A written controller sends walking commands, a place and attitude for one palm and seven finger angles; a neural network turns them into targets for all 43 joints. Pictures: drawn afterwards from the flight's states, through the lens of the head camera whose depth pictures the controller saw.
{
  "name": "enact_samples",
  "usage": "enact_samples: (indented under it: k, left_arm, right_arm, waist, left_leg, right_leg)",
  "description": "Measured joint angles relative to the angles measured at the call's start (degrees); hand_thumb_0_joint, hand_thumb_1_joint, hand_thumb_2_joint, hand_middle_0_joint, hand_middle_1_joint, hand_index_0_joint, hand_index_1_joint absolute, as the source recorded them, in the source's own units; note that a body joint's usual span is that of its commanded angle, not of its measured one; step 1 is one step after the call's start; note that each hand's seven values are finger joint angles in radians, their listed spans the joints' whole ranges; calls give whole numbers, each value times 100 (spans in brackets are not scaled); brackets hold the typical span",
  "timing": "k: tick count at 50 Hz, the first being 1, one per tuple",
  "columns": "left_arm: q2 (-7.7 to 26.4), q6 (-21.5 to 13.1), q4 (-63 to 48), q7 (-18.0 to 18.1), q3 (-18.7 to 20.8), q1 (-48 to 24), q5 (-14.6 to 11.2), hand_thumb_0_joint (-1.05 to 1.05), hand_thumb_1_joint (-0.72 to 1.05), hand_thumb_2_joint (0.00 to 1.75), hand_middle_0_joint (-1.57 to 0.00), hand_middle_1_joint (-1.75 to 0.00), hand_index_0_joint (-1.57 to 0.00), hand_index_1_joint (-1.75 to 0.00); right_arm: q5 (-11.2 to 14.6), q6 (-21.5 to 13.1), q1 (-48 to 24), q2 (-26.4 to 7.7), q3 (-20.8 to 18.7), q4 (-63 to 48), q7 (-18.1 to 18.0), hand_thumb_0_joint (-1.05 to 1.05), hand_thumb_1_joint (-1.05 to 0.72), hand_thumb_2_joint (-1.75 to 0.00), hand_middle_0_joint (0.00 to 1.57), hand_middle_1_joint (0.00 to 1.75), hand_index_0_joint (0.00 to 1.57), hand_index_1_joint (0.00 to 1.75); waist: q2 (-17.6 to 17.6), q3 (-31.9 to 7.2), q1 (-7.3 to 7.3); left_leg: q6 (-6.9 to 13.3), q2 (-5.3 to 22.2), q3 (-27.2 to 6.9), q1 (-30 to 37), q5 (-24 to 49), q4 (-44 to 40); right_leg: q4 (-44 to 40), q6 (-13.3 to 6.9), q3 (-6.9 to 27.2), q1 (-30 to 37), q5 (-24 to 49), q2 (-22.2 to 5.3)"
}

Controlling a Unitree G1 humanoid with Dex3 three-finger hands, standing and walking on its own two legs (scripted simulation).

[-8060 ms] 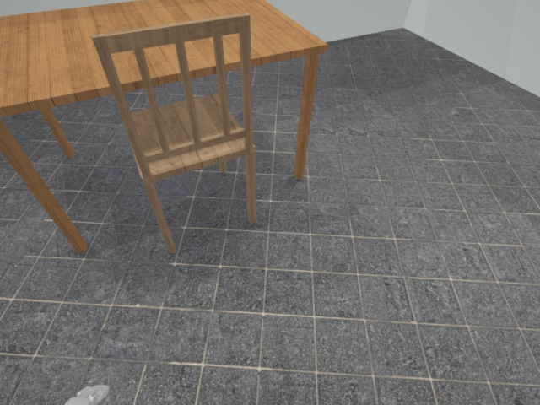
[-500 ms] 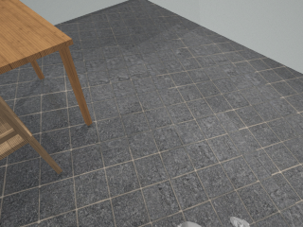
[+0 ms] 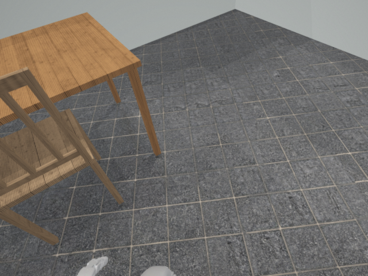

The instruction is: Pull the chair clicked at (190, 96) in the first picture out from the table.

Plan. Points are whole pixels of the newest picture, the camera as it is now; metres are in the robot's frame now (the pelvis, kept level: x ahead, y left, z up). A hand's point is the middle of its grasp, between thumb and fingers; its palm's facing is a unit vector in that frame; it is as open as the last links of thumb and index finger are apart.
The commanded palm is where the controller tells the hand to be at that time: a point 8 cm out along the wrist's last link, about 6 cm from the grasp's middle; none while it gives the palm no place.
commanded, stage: turn to face it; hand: left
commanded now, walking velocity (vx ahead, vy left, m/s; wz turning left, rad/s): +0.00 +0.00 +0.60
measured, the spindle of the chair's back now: (3, 145) +0.52 +0.64 -0.06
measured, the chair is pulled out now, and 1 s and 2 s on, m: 0.00 0.00 0.00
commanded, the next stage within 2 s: take the last steps up to it in 1.00 s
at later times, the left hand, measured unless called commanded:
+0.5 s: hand out of the picture -0.05 +0.29 -0.19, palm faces +0.35 -0.90 -0.25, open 7.4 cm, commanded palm none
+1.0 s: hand out of the picture +0.03 +0.26 -0.14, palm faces +0.47 -0.83 -0.29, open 7.4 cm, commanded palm none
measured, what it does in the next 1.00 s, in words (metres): steps on the spot, turning left: left foot, then right foot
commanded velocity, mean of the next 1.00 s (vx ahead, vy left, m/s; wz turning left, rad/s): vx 0.00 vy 0.00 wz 0.46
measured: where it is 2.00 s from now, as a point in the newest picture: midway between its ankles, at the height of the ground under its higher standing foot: outside the picture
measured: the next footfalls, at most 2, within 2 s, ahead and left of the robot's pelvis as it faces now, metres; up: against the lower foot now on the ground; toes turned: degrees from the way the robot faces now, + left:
left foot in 0.36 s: -0.01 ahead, +0.15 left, +0.00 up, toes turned +19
right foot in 0.96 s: +0.10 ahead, -0.04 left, +0.00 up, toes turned +27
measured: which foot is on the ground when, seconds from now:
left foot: up 0.00-0.34, down 0.36-0.96, up 0.98-1.00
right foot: down 0.00-0.36, up 0.38-0.94, down 0.96-1.00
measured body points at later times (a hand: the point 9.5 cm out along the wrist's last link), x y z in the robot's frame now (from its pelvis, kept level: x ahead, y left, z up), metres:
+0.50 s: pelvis -0.01 +0.06 -0.01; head +0.02 +0.11 +0.44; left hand -0.07 +0.34 -0.17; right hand +0.19 -0.15 -0.12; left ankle -0.05 +0.14 -0.74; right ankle -0.01 -0.10 -0.66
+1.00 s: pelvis +0.01 +0.03 -0.01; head +0.04 +0.01 +0.44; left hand +0.01 +0.30 -0.12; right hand +0.14 -0.19 -0.17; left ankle -0.05 +0.13 -0.73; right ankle +0.06 -0.06 -0.74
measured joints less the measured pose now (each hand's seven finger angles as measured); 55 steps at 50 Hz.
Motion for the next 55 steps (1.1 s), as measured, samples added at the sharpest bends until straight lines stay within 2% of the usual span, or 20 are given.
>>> enact_samples:
  k: [4, 8, 15, 18, 19, 21, 23, 25, 30, 36, 44, 47, 48, 50, 51, 53, 55]
  left_arm:
    - [-38, -1, 84, 2, -10, 170, 12, 1, 91, 90, -21, -30, -20, -30]
    - [-35, -9, 154, 0, 0, 317, 39, 1, 91, 90, -21, -30, -20, -30]
    - [156, 61, 330, -29, 88, 537, 99, 1, 91, 90, -21, -30, -20, -30]
    - [325, 109, 389, -43, 167, 654, 64, 1, 91, 90, -21, -30, -20, -30]
    - [411, 151, 426, -50, 209, 654, 34, 1, 91, 90, -21, -30, -20, -30]
    - [549, 300, 510, -24, 264, 589, 19, 1, 91, 90, -20, -30, -20, -30]
    - [600, 378, 573, -5, 293, 520, 21, 1, 91, 90, -20, -30, -20, -30]
    - [607, 373, 577, -27, 300, 421, 14, 1, 91, 90, -20, -30, -20, -30]
    - [569, 273, 412, -62, 276, 144, 8, 1, 91, 90, -20, -30, -20, -30]
    - [485, 254, 308, -28, 236, -120, -5, 1, 91, 90, -20, -30, -20, -30]
    - [270, 225, 235, 1, 142, -311, -54, 1, 91, 90, -20, -30, -20, -30]
    - [178, 121, 193, 9, 93, -287, -77, 1, 91, 90, -20, -30, -20, -30]
    - [166, 60, 177, 12, 73, -247, -68, 1, 91, 90, -20, -30, -20, -30]
    - [58, -20, 228, 25, 25, -196, -25, 1, 91, 90, -20, -30, -20, -30]
    - [10, -25, 241, 20, -9, -143, -16, 1, 91, 90, -20, -30, -20, -30]
    - [-71, -8, 281, 21, -30, -14, -13, 1, 91, 90, -20, -30, -20, -30]
    - [-127, 6, 342, 27, -23, 108, -13, 1, 91, 90, -20, -30, -20, -30]
  right_arm:
    - [-4, 41, -12, -46, -16, 39, 56, 1, -91, -90, 20, 30, 20, 30]
    - [-1, 102, -120, -46, 8, 89, 69, 1, -91, -90, 20, 30, 20, 30]
    - [44, 29, -568, 8, 111, -40, 67, 1, -91, -90, 19, 30, 19, 30]
    - [47, -117, -688, 29, 175, -204, 72, 1, -91, -90, 19, 30, 19, 30]
    - [38, -191, -738, 73, 179, -240, 63, 1, -91, -90, 19, 30, 20, 30]
    - [53, -289, -792, 163, 236, -299, 38, 1, -91, -90, 20, 30, 20, 30]
    - [46, -342, -757, 222, 287, -337, -22, 1, -91, -90, 20, 30, 20, 30]
    - [38, -349, -694, 261, 319, -348, -83, 1, -91, -90, 20, 30, 20, 30]
    - [46, -347, -510, 348, 381, -287, -120, 0, -91, -90, 20, 30, 20, 30]
    - [29, -322, -193, 463, 397, -178, -117, 1, -91, -90, 20, 30, 20, 30]
    - [-24, -250, 183, 453, 341, 30, -150, 1, -91, -90, 20, 30, 20, 30]
    - [-2, -220, 286, 409, 311, 123, -157, 1, -91, -90, 20, 30, 20, 30]
    - [24, -217, 328, 396, 300, 146, -150, 1, -91, -90, 20, 30, 20, 30]
    - [56, -168, 285, 323, 246, 221, -156, 1, -91, -90, 20, 30, 20, 30]
    - [51, -130, 280, 293, 211, 233, -158, 1, -91, -90, 20, 30, 20, 30]
    - [34, -70, 265, 240, 156, 269, -139, 1, -91, -90, 20, 30, 20, 30]
    - [23, -48, 236, 193, 125, 303, -107, 1, -91, -90, 20, 30, 20, 30]
  waist:
    - [-65, 19, 0]
    - [-173, 85, 89]
    - [-402, 244, 339]
    - [-500, 215, 402]
    - [-606, 223, 403]
    - [-731, 256, 452]
    - [-701, 217, 447]
    - [-637, 176, 416]
    - [-553, 118, 362]
    - [-515, 22, 227]
    - [-302, -22, -9]
    - [-227, -57, -13]
    - [-231, -89, 8]
    - [-74, -46, 16]
    - [-33, -47, -3]
    - [-8, -67, 6]
    - [-9, -77, 27]
  left_leg:
    - [-130, 307, 128, -117, 400, 456]
    - [-194, 493, 222, 34, 318, 62]
    - [-82, 517, 669, 666, -72, -1624]
    - [83, 430, 841, 1183, 500, -2854]
    - [283, 341, 844, 1171, 472, -2894]
    - [530, 252, 791, 1118, 336, -2741]
    - [613, 245, 679, 1207, 377, -2884]
    - [621, 217, 546, 1347, 543, -3168]
    - [696, 71, 272, 1656, 909, -3785]
    - [718, -114, -1, 1790, 1068, -4032]
    - [578, -220, -338, 1676, 1044, -3897]
    - [456, -265, -434, 1525, 938, -3659]
    - [403, -305, -449, 1427, 851, -3481]
    - [298, -246, -398, 1100, 100, -2636]
    - [260, -244, -341, 893, -186, -2061]
    - [197, -176, -173, 550, -289, -1036]
    - [136, -26, -47, 337, -69, -373]
  right_leg:
    - [-180, 14, -294, 176, 52, -154]
    - [-194, 46, -579, 231, 29, -296]
    - [135, 246, -985, 61, -127, -587]
    - [610, 419, -1159, -125, -364, -759]
    - [1036, 483, -1016, -306, -576, -831]
    - [2121, 555, -429, -742, -1319, -668]
    - [2974, 597, -103, -1090, -1412, -454]
    - [3471, 638, 105, -1346, -1130, -329]
    - [3627, 726, 435, -1631, -477, -234]
    - [3146, 760, 599, -1540, -356, -135]
    - [1611, 586, 566, -909, -696, 175]
    - [524, 499, 507, -415, -101, 284]
    - [98, 374, 489, -213, 137, 276]
    - [130, 50, 373, -196, 56, 344]
    - [127, -38, 300, -163, 20, 323]
    - [-7, -106, 195, -45, 47, 262]
    - [-173, -118, 111, 71, 128, 216]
